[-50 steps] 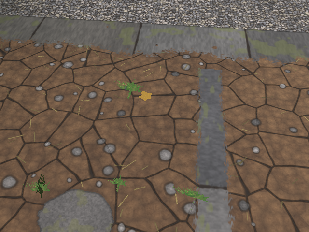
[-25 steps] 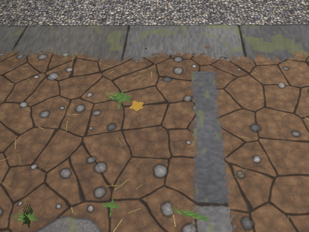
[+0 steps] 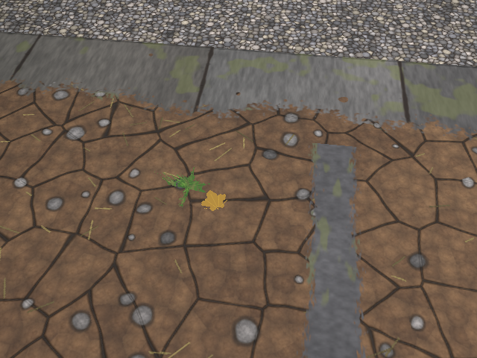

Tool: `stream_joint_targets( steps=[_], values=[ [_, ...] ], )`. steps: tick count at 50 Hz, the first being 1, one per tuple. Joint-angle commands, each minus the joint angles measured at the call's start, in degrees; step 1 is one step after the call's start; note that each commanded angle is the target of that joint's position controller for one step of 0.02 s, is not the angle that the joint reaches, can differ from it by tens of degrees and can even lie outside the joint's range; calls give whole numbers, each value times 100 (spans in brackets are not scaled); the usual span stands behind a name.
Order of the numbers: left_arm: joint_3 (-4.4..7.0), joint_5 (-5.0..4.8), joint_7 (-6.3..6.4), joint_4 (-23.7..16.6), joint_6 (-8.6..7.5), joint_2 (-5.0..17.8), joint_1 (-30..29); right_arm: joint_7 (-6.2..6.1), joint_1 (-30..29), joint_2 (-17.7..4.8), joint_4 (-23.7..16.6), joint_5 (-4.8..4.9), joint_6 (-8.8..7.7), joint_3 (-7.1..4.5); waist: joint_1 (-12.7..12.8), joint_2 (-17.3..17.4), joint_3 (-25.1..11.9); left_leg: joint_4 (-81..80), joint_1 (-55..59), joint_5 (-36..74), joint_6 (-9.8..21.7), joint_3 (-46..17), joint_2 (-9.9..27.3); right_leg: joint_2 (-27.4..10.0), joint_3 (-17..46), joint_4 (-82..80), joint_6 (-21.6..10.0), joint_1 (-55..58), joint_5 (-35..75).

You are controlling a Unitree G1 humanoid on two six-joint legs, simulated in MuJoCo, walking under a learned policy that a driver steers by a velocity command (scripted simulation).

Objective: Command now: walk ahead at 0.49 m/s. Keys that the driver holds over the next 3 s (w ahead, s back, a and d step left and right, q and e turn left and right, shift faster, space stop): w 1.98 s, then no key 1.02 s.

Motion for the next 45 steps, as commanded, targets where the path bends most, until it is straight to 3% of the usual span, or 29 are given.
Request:
stream_joint_targets(
  steps=[1,2,3,5,7,9,12,15,22,24,25,26,27,28,29,30,31,32,34,36,38,41,45],
  values=[
    [172,37,-34,-425,-33,741,242,-10,2269,-1282,489,133,38,-439,-806,413,-1574,-1632,3946,-1913,1395,-4837,2509,-125,489,4384,-119,-3813,109],
    [216,54,-57,-636,-56,868,-320,6,1594,-961,382,196,25,-355,-518,245,-620,-1975,3027,-2322,1190,-3963,2358,-485,472,4069,-163,-4041,747],
    [225,80,-82,-683,-72,847,-631,36,1337,-657,372,181,-28,-289,-415,-43,-190,-2213,2294,-1793,1009,-3439,2120,-641,418,3748,-164,-3845,1015],
    [200,151,-136,-636,45,600,-550,4,1416,-370,556,135,-143,-182,-61,-92,-60,-2375,1514,-663,660,-2533,1685,-890,422,3215,-45,-3234,1167],
    [171,164,-194,-622,142,386,-543,-11,1717,-412,750,147,-252,-168,30,6,-77,-2467,1331,39,594,-2044,1531,-965,296,2890,72,-3106,1235],
    [180,166,-223,-760,202,406,-955,-8,1945,-568,873,165,-294,-189,12,97,42,-2623,1315,182,539,-1705,1418,-1095,153,2521,171,-3451,1566],
    [190,134,-238,-1037,235,495,-1842,-4,2311,-606,982,179,-275,-166,-199,129,207,-2719,1630,637,358,-1435,1279,-1205,-35,1771,302,-4094,2280],
    [159,82,-250,-1215,224,445,-2482,-20,2669,-579,1081,182,-262,-127,-402,203,177,-2609,1996,1273,140,-1203,1177,-1112,-203,929,376,-4170,2790],
    [118,61,-242,-1546,164,448,-3520,-136,3240,-633,1323,63,-214,-91,-685,357,235,-2099,3319,2405,248,-1154,1487,-785,-385,-263,207,-4256,2517],
    [146,58,-225,-1552,111,506,-3377,-171,3092,-703,1345,42,-205,-109,-498,390,190,-1750,3465,3210,229,-1084,1596,-646,-422,-552,26,-3838,2072],
    [182,62,-192,-1450,82,562,-3026,-183,2962,-754,1337,45,-204,-120,-309,434,26,-1364,3408,4006,155,-1003,1585,-472,-489,-699,-84,-3267,1836],
    [245,67,-146,-1227,43,659,-2351,-178,2880,-808,1345,54,-195,-133,-31,442,-309,-651,3337,4586,85,-932,1519,-280,-543,-909,-214,-2464,1771],
    [337,120,-86,-884,-15,820,-1330,-163,2752,-810,1316,97,-189,-126,406,309,-824,437,2816,4244,-27,-747,1325,-314,-463,-1217,-392,-1140,2062],
    [477,274,-14,-672,-56,1290,-271,-145,2678,-639,1108,157,-215,-66,756,-146,-1558,2086,1554,2285,-122,-565,1056,-1531,836,-1220,-713,429,1576],
    [586,310,-47,-634,-15,1708,-104,-93,3400,-89,1084,346,-198,9,382,-1397,-2165,4179,-482,-2217,-368,-314,-59,-3083,3641,-1788,-1577,1720,1449],
    [544,60,-116,-636,48,1353,-457,-115,3012,-710,1125,178,-180,-157,345,-469,-1745,4533,-969,-2115,-263,-1042,191,-2778,3763,-2148,-1452,1218,1159],
    [457,4,-139,-706,35,1063,-1080,-90,2489,-675,927,158,-205,-178,92,-380,-891,4327,-1118,-1530,-252,-1039,450,-2576,2797,-2316,-1249,370,1348],
    [392,22,-165,-720,-15,768,-1375,-73,2214,-566,868,141,-219,-165,-40,-151,-496,4035,-938,-1189,-279,-1002,627,-2314,2208,-2528,-1083,-316,1989],
    [279,24,-126,-563,-84,418,-1399,-4,2227,-367,878,14,-78,-158,-358,-275,-294,3548,-436,-980,-393,-951,827,-1841,1382,-2752,-744,-1055,2603],
    [272,8,-107,-376,-167,464,-1057,66,2229,-240,864,-11,29,-159,-445,-319,-308,3354,-343,-894,-486,-828,822,-1731,1063,-2842,-729,-1189,3151],
    [297,-9,-96,-264,-199,634,-833,103,1858,-247,728,-21,95,-167,-461,-336,-158,3082,-657,-592,-568,-711,900,-1644,816,-2996,-720,-1244,3221],
    [266,-3,-95,-165,-182,637,-504,119,995,-319,432,12,126,-162,-295,-359,73,2355,-1154,41,-681,-555,987,-1522,607,-3149,-655,-1128,3397],
    [228,2,-74,-50,-180,641,-101,124,114,-239,160,82,102,-84,-61,-403,148,1117,-1036,626,-708,-351,852,-1454,386,-3138,-541,-832,3798]
  ],
)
